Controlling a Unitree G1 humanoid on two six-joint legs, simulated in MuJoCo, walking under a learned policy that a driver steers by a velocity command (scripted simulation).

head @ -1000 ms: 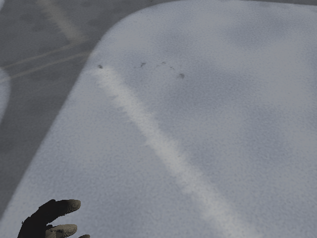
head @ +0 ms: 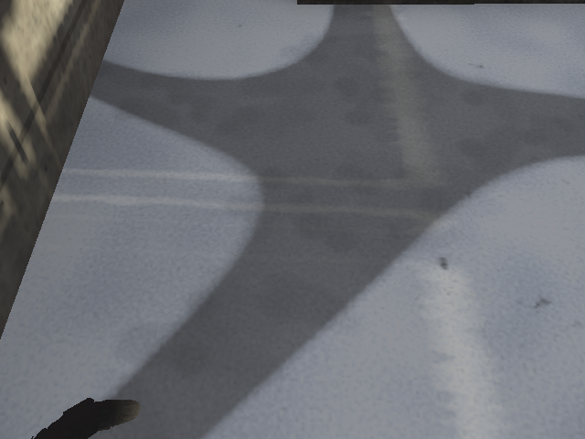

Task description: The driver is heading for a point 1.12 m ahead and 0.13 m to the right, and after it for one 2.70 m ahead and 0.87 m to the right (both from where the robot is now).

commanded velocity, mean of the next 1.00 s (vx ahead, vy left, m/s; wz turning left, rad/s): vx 0.50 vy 0.00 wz -0.16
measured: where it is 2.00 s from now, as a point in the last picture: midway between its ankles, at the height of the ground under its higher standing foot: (328, 229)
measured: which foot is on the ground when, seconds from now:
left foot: down 0.00-0.00, up 0.02-0.46, down 0.48-1.00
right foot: down 0.00-0.48, up 0.50-1.00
